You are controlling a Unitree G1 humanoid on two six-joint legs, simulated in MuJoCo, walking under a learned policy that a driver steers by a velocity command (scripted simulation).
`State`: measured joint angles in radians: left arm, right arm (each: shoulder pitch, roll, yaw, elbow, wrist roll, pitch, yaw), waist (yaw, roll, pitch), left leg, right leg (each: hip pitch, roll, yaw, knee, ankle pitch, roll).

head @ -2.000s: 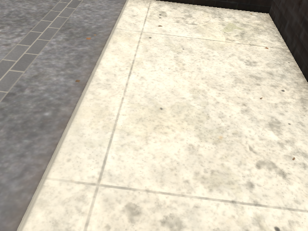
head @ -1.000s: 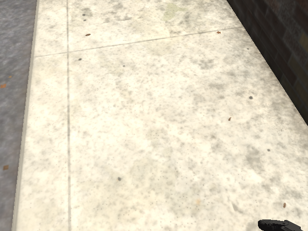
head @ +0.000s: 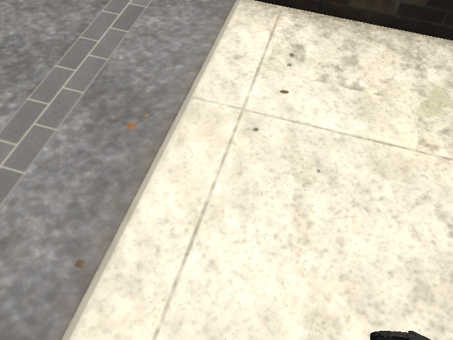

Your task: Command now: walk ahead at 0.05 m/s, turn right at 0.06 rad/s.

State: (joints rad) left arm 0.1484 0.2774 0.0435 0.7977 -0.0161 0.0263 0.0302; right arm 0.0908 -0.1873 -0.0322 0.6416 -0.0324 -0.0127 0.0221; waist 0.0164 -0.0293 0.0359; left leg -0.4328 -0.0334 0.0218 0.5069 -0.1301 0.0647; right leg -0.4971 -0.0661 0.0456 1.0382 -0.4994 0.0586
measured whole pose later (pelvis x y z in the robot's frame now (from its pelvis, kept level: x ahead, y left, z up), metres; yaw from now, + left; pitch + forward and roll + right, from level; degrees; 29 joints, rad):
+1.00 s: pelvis +0.04 -0.03 +0.00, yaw -3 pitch -1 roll +0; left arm 0.24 0.20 -0.01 1.07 0.00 0.01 0.05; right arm 0.18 -0.19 -0.05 1.02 0.00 0.01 -0.05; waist 0.01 0.00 0.03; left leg -0.28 0.03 0.04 0.51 -0.21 0.00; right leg -0.16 -0.02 0.03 0.48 -0.31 0.03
